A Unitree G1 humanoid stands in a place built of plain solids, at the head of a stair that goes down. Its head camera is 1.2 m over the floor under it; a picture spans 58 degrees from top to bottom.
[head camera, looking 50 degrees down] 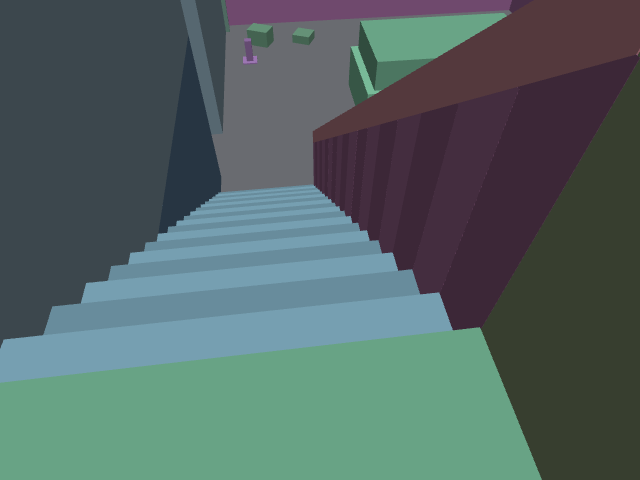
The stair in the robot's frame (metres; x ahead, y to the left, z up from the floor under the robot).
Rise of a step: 0.21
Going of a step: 0.27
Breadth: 1.60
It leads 7 degrees to the left of straight ahead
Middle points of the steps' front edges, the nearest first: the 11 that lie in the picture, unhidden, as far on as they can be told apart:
0.56 0.30 0.00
0.82 0.33 -0.21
1.09 0.37 -0.42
1.36 0.40 -0.64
1.62 0.43 -0.85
1.89 0.47 -1.06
2.16 0.50 -1.28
2.42 0.53 -1.49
2.69 0.57 -1.70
2.96 0.60 -1.92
3.23 0.63 -2.13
